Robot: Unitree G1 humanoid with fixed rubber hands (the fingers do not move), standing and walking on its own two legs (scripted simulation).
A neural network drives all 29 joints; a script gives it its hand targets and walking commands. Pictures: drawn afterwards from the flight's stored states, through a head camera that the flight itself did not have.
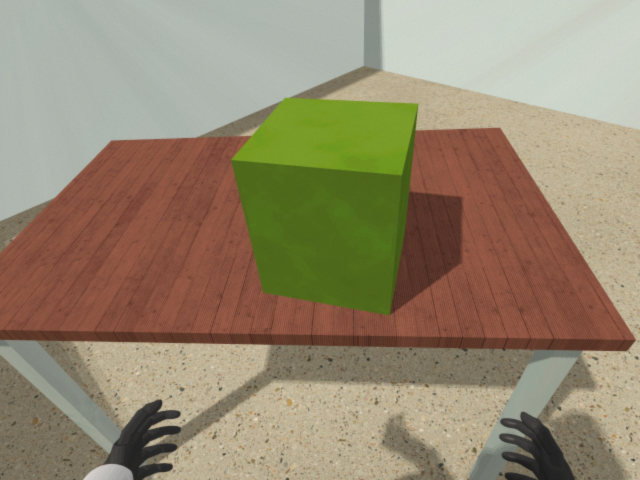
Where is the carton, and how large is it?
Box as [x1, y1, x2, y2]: [231, 98, 417, 314]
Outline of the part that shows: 284,98 231,159 263,292 389,314 404,234 417,104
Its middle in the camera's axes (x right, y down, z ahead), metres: +0.03 -0.06 +0.61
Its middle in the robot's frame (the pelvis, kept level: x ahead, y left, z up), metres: +0.50 +0.02 +0.11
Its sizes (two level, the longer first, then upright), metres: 0.210 0.200 0.250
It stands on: a table, 0.76 m high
